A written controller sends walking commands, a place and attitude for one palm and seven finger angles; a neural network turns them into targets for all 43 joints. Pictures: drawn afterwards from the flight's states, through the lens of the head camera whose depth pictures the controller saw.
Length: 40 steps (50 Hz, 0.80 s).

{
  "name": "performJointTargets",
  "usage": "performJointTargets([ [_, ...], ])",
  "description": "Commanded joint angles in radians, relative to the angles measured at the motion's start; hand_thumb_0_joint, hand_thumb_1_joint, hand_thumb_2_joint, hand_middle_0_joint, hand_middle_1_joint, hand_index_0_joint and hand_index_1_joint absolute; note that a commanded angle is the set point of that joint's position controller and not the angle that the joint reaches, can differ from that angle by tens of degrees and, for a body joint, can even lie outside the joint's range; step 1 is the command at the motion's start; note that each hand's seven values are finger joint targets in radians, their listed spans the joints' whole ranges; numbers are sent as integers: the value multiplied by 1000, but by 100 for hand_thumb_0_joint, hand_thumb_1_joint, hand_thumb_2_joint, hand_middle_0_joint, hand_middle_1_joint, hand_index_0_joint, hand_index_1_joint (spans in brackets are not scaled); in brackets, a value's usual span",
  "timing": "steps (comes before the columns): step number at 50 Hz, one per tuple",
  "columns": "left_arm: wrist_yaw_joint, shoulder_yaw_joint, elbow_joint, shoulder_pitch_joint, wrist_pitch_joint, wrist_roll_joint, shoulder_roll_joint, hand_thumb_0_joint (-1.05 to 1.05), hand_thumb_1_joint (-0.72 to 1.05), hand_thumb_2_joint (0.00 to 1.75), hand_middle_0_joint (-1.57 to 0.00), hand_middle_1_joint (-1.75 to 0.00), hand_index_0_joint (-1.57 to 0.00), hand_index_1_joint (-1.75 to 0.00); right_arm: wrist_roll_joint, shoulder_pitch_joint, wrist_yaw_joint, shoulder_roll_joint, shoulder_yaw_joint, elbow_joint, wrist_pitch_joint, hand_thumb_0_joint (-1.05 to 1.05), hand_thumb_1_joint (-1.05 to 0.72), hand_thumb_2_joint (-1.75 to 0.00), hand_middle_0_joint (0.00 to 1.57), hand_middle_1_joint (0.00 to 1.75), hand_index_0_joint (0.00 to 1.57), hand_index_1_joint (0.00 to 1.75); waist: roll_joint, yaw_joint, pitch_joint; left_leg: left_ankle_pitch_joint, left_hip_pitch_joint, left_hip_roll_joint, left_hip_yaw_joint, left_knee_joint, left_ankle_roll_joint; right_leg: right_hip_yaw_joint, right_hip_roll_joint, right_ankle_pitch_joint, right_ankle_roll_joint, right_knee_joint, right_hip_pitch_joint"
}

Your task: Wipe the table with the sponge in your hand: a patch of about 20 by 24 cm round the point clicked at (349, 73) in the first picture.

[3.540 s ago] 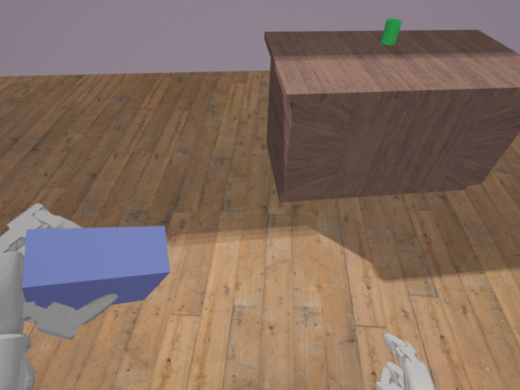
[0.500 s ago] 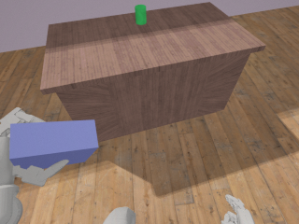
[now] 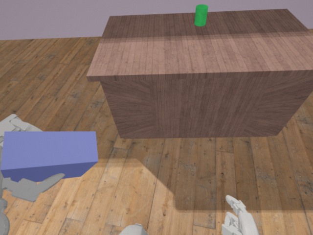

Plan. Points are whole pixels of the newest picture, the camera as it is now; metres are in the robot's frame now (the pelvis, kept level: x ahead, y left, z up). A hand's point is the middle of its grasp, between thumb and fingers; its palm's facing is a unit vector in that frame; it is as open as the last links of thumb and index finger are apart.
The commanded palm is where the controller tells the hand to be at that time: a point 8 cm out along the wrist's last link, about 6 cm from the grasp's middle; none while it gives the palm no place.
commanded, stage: walk to a spot facing it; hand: left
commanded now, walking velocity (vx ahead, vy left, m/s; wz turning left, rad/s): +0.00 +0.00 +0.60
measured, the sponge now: (64, 157) +0.22 +0.20 +0.15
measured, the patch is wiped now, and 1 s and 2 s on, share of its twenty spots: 0.00 0.00 0.00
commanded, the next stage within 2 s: turn to face it in 1.78 s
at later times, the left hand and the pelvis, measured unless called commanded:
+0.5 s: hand out of the picture +0.06 +0.29 +0.18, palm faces +0.62 -0.68 -0.40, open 10.0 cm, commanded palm -0.01 +0.31 +0.19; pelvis -0.07 -0.01 +0.01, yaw +19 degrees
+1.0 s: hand out of the picture -0.03 +0.27 +0.18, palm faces +0.77 -0.42 -0.47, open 10.0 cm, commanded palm -0.10 +0.27 +0.19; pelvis -0.06 -0.05 +0.02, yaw +37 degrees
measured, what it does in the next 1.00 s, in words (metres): steps on the spot, turning left: left foot, then right foot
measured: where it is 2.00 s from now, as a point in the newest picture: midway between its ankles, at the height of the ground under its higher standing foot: outside the picture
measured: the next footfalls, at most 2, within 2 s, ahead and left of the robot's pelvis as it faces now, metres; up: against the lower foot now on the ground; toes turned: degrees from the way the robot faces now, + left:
left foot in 0.36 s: -0.06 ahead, +0.12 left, +0.00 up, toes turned +19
right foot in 0.74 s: -0.01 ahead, -0.13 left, +0.00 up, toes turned +21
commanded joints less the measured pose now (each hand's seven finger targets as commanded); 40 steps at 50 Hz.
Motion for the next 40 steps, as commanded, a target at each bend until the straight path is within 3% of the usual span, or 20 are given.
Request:
performJointTargets([
  [1,41,95,-159,-179,-48,-5,177,0,10,130,-120,-160,-120,-160,-27,-98,-28,-116,-55,-125,-53,0,-90,-90,20,30,20,30,-263,-51,-111,-120,-121,-29,34,596,-26,378,-410,157,-118,-357,30],
  [3,33,87,-154,-182,-63,-2,162,0,10,130,-120,-160,-120,-160,-19,-139,-40,-97,-35,-123,-33,0,-90,-90,20,30,20,30,-214,-53,-115,-80,-119,-9,60,583,-43,148,-340,323,-94,-301,66],
  [5,39,113,-126,-130,-79,5,175,0,10,130,-120,-160,-120,-160,-27,-142,-57,-109,-47,-125,-30,0,-90,-90,20,30,20,30,-199,-46,-124,-97,-91,3,101,451,-41,74,-326,487,-92,-268,134],
  [13,70,143,-208,-17,-95,-6,151,0,10,130,-120,-160,-120,-160,-38,-88,-55,-110,-62,-190,-8,0,-90,-90,20,30,20,30,-248,-15,-249,-176,32,9,177,-24,-1,84,-386,575,-131,-181,289],
  [16,71,134,-217,-37,-98,-12,146,0,10,130,-120,-160,-120,-160,-37,-43,-51,-118,-66,-191,8,0,-90,-90,20,30,20,30,-193,-57,-261,12,191,-30,197,-246,13,35,-343,437,-57,-67,185],
  [17,68,119,-241,-64,-104,-17,146,0,10,130,-120,-160,-120,-160,-33,-36,-52,-131,-73,-193,8,0,-90,-90,20,30,20,30,-128,-71,-259,120,259,7,157,-309,34,7,-309,366,-17,40,124],
  [18,61,101,-298,-87,-112,-22,144,0,10,130,-120,-160,-120,-160,-29,-40,-50,-168,-82,-201,-3,0,-90,-90,20,30,20,30,81,-70,-240,399,322,174,-80,-361,107,-35,-199,150,38,227,-48],
  [19,47,89,-309,-105,-133,-20,153,0,10,130,-120,-160,-120,-160,-26,-41,-35,-175,-82,-200,-26,0,-90,-90,20,30,20,30,258,-57,-183,808,401,361,-326,-379,212,-10,-80,-294,80,402,-284],
  [20,30,112,-259,-88,-136,13,177,0,10,130,-120,-160,-120,-160,-34,-31,-24,-158,-74,-165,-40,0,-90,-90,20,30,20,30,278,-64,-142,779,357,388,-407,-386,262,79,-96,-313,75,536,-369],
  [21,19,100,-284,-118,-144,32,172,0,10,130,-120,-160,-120,-160,-24,-57,-7,-162,-84,-158,-50,0,-90,-90,20,30,20,30,207,-64,-134,622,331,347,-346,-364,265,118,-111,-238,68,574,-385],
  [23,21,106,-353,-144,-152,25,176,0,10,130,-120,-160,-120,-160,-6,-62,4,-165,-92,-147,-70,0,-90,-90,20,30,20,30,169,-55,-152,421,327,240,-197,-364,217,72,-84,-132,75,519,-349],
  [25,21,83,-309,-70,-138,9,130,0,10,130,-120,-160,-120,-160,-7,-54,10,-164,-88,-132,-74,0,-90,-90,20,30,20,30,207,-58,-137,246,245,187,-167,-405,193,43,-54,-102,77,463,-266],
  [31,20,80,-170,-97,-111,-2,110,0,10,130,-120,-160,-120,-160,-17,-66,-12,-153,-62,-113,-69,0,-90,-90,20,30,20,30,187,-56,-107,-198,139,173,-246,-486,212,-2,2,-170,72,188,-84],
  [34,14,57,-143,-131,-92,0,95,0,10,130,-120,-160,-120,-160,-22,-88,-16,-137,-47,-115,-55,0,-90,-90,20,30,20,30,151,-37,-108,-258,61,131,-240,-436,183,-37,42,-192,54,-54,101],
  [35,11,61,-124,-134,-86,4,100,0,10,130,-120,-160,-120,-160,-23,-95,-15,-134,-44,-111,-49,0,-90,-90,20,30,20,30,118,-24,-105,-254,-33,106,-211,-362,161,-6,20,-153,36,-181,218],
  [36,9,58,-132,-146,-84,15,115,0,10,130,-120,-160,-120,-160,-18,-89,-12,-113,-40,-110,-43,0,-90,-90,20,30,20,30,-13,-18,-126,-247,-161,44,-118,-163,119,124,-108,-176,-23,-301,331],
  [37,14,87,-130,-175,-77,20,182,0,10,130,-120,-160,-120,-160,-19,-93,-12,-86,-39,-117,-35,0,-90,-90,20,30,20,30,-322,-16,-110,-263,-378,-63,43,186,47,494,-395,-355,-135,-429,396],
  [38,27,118,-152,-223,-83,-1,212,0,10,130,-120,-160,-120,-160,-32,-124,-16,-136,-58,-119,-43,0,-90,-90,20,30,20,30,-289,-16,-86,-196,-366,-37,37,440,12,607,-517,-397,-171,-473,251],
  [39,32,120,-177,-231,-91,3,212,0,10,130,-120,-160,-120,-160,-41,-132,-12,-137,-54,-118,-47,0,-90,-90,20,30,20,30,-274,-34,-89,-115,-342,-6,19,535,7,574,-496,-369,-178,-460,181],
  [40,24,109,-163,-178,-104,-4,191,0,10,130,-120,-160,-120,-160,-37,-116,-13,-137,-62,-105,-39,0,-90,-90,20,30,20,30,-236,-45,-50,-39,-318,12,36,596,-10,428,-431,-273,-152,-448,134],
])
